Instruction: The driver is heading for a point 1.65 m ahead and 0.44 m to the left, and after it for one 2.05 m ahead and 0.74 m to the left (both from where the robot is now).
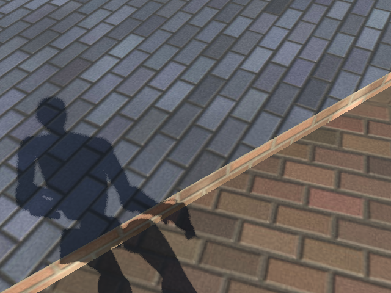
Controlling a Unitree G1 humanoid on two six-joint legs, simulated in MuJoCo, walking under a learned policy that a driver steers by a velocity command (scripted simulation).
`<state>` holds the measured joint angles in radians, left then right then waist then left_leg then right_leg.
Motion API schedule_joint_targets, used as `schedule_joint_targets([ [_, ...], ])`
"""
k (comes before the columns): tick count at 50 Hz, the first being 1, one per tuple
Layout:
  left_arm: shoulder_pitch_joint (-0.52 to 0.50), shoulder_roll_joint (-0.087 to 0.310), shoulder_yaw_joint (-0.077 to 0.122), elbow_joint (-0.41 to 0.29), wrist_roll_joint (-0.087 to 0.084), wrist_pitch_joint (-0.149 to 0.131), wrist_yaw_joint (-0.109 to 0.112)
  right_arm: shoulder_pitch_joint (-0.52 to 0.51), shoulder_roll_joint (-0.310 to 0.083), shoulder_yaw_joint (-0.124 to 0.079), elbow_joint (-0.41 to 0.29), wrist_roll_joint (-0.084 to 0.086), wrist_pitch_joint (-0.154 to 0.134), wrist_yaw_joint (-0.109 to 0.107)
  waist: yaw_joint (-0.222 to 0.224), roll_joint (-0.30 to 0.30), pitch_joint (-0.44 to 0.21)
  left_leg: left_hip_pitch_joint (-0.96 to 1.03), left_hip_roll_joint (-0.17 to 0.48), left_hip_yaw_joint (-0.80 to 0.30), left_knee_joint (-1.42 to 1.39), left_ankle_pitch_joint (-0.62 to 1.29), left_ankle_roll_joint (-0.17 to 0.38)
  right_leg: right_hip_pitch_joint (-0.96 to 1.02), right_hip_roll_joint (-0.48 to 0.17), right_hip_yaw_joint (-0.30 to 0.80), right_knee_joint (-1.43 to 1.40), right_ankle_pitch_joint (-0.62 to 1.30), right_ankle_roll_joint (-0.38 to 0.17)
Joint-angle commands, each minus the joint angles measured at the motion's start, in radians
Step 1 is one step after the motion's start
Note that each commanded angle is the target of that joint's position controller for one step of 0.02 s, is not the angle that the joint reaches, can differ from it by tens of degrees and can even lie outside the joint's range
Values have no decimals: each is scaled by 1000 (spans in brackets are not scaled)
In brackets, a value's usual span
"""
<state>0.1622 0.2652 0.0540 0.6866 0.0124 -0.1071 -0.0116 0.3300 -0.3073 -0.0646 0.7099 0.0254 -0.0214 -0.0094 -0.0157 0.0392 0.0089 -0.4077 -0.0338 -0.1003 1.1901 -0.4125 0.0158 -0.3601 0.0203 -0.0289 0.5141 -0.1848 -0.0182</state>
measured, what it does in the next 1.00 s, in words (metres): walks ahead, turning left: left foot, then right foot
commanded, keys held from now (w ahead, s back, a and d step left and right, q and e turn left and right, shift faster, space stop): w+q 0.64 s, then w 0.36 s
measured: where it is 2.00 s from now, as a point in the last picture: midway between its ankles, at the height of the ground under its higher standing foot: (100, 166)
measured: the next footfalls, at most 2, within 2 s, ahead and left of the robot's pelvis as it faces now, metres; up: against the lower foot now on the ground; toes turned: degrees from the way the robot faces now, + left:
left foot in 0.36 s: +0.30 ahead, +0.14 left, +0.00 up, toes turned +16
right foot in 0.84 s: +0.61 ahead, +0.08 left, +0.00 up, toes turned +26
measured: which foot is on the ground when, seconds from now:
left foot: up 0.00-0.34, down 0.36-0.84, up 0.86-1.00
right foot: down 0.00-0.38, up 0.40-0.82, down 0.84-1.00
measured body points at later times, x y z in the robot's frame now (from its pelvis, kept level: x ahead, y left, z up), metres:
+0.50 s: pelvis +0.25 +0.07 +0.00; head +0.28 +0.09 +0.45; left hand +0.24 +0.35 -0.13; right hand +0.46 -0.15 -0.09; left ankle +0.26 +0.13 -0.73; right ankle +0.21 -0.10 -0.65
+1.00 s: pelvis +0.51 +0.12 +0.01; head +0.53 +0.11 +0.46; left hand +0.46 +0.40 -0.11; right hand +0.70 -0.08 -0.13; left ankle +0.38 +0.19 -0.61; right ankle +0.57 +0.06 -0.73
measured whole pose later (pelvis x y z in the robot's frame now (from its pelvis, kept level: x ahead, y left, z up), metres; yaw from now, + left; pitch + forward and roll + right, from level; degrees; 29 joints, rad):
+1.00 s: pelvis +0.51 +0.12 +0.01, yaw +28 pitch +0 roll +0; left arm 0.28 0.25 0.03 0.80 0.03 -0.05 -0.01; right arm 0.30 -0.27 -0.04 0.81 -0.04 -0.03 0.02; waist -0.01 0.04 0.03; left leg -0.45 -0.07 -0.06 1.32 -0.34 0.06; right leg -0.26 0.04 -0.06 0.47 -0.21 -0.07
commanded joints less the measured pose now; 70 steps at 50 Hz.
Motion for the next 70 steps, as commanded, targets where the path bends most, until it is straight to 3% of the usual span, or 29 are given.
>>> schedule_joint_targets([
  [1,64,103,29,-22,4,-1,9,-58,-97,-33,-113,2,-8,7,41,-160,-5,-293,127,-23,27,88,-10,254,-280,312,-296,-42,-147],
  [5,72,141,44,15,-3,-13,9,-100,-49,-22,-134,-4,9,10,34,-128,15,-322,149,-3,-93,167,-29,239,-291,167,-355,112,-177],
  [6,165,139,34,55,30,-3,2,-150,-37,-8,-144,-105,22,46,41,-31,27,-271,106,50,-140,213,-21,189,-294,107,-363,222,-161],
  [11,140,154,38,64,15,15,-3,-252,-21,5,-152,-59,23,92,52,-152,25,-150,94,133,-436,362,12,218,-246,-70,-341,203,-96],
  [16,212,210,52,99,10,45,13,-286,-63,-7,-168,-82,22,82,55,-153,27,-72,23,201,-590,146,87,386,-304,-124,-169,508,-72],
  [18,220,203,40,97,6,57,18,-30,-96,-30,-87,-99,4,60,-62,-80,-132,258,-58,203,-695,153,148,312,-258,-198,230,670,-44],
  [19,248,132,15,48,4,59,12,105,-191,-57,-72,-103,-1,45,-103,83,-269,571,187,-144,-741,-52,227,19,-213,-209,558,304,1],
  [20,195,106,13,-19,21,55,-2,74,-285,-77,-88,-54,7,40,-67,254,-311,715,381,-671,-913,-28,339,-329,-9,-97,799,-370,48],
  [21,97,176,25,-26,34,57,-3,81,-252,-73,-81,-41,12,35,-109,80,-221,686,358,-566,-918,93,329,-430,-64,37,822,-316,38],
  [23,91,139,9,-12,15,43,-8,14,-153,-42,-51,-40,7,25,-30,-15,-38,440,272,-323,-917,368,273,-343,-137,49,663,-175,29],
  [24,103,135,9,-9,28,52,-5,-17,-130,-32,-44,-35,0,21,6,-9,-11,358,229,-262,-926,482,254,-276,-148,53,608,-170,38],
  [28,126,113,3,8,43,87,-11,-26,-134,-28,-24,-31,-26,22,41,5,-33,272,163,-182,-958,571,259,-203,-126,33,518,-108,71],
  [37,-136,69,-23,-58,23,67,-16,88,-125,-25,48,-46,-36,14,-47,41,5,317,144,-161,-912,649,185,-145,-62,3,135,137,51],
  [41,72,116,0,9,30,46,6,39,-142,-23,61,-40,-42,4,67,7,-49,324,128,-157,-680,915,131,147,12,-20,-9,52,-18],
  [42,190,147,11,38,41,34,17,36,-121,-14,64,-37,-48,5,122,-30,-111,262,74,-121,-492,852,109,313,-45,25,-59,62,-47],
  [43,328,226,23,43,56,30,33,53,-38,9,34,-41,-55,3,152,-171,-210,129,-2,-52,-183,469,81,471,-302,317,-107,29,-91],
  [44,328,307,52,81,38,48,25,214,-5,10,45,-20,-48,7,55,-400,-245,-123,-146,-5,38,-109,51,572,-454,738,-247,75,-209],
  [45,244,199,35,64,17,59,12,177,-71,2,91,-61,-27,-2,38,-146,-120,-205,-61,-55,153,-59,56,466,-408,688,-241,-201,-209],
  [46,169,121,15,50,9,62,6,82,-73,-1,79,-71,-25,10,43,-78,-30,-239,-34,-31,189,9,55,361,-360,560,-257,-285,-204],
  [49,147,76,-1,85,16,43,8,12,-23,13,48,-76,-15,36,6,-112,40,-256,26,17,210,112,44,220,-247,327,-310,-104,-169],
  [53,245,74,2,160,3,15,1,-57,6,21,20,-78,-1,41,5,-115,41,-401,59,73,282,157,20,243,-231,227,-333,104,-203],
  [54,340,73,1,203,11,13,4,-107,58,33,6,-75,9,27,45,-185,29,-533,29,137,553,57,20,305,-260,250,-319,158,-248],
  [58,435,39,-20,278,21,5,6,-397,135,82,-168,-63,5,-21,47,-101,113,-1025,71,77,872,-124,85,363,-301,254,-331,-76,-222],
  [61,427,24,-39,323,7,9,22,-493,150,117,-258,-64,-1,-4,18,-71,122,-913,106,182,582,-63,83,219,-206,162,-426,-76,-160],
  [63,405,52,-34,322,-3,19,49,-442,147,125,-266,-71,17,17,-2,-72,48,-665,131,213,332,28,81,203,-211,93,-531,178,-182],
  [65,361,48,-41,297,-30,21,40,-381,155,126,-228,-37,20,22,-17,-92,-5,-283,76,288,68,71,117,153,-197,-5,-527,714,-185],
  [68,374,163,-7,291,-7,31,24,-79,75,76,-129,-38,6,16,-137,-208,-236,1,-54,267,-130,-17,149,414,-268,18,-30,1501,-140],
  [69,333,177,8,279,-13,24,11,43,23,50,-101,-54,-10,13,-205,-199,-311,177,3,111,-262,-16,188,347,-244,12,244,1344,-105],
  [70,402,47,-10,221,-41,6,-10,144,-103,6,-57,-74,-28,9,-153,83,-427,444,342,-451,-520,-89,269,21,-83,12,647,521,-49],
])
Over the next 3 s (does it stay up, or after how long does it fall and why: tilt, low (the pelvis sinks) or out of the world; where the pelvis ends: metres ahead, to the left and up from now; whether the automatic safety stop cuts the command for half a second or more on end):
stays up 1.50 0.43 0.13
